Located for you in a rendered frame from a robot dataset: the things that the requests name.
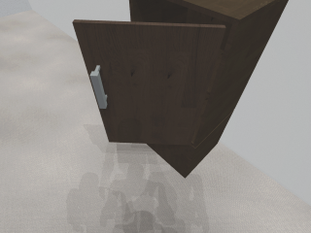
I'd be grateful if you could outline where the handle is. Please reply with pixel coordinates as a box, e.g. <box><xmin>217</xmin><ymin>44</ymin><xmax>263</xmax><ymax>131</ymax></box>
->
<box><xmin>89</xmin><ymin>65</ymin><xmax>108</xmax><ymax>109</ymax></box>

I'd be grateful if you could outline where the cupboard door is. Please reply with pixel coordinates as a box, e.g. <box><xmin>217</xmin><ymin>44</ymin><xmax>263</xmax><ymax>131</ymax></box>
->
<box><xmin>72</xmin><ymin>19</ymin><xmax>226</xmax><ymax>146</ymax></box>

